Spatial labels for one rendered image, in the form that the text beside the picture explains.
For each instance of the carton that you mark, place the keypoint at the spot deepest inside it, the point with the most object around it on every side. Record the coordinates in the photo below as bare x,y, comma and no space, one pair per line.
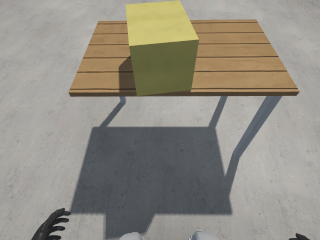
163,47

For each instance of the robot left hand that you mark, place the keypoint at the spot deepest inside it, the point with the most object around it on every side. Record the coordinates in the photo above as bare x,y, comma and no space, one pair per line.
43,232

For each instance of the table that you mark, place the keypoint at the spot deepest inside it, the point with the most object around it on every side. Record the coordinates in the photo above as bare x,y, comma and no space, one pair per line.
234,58

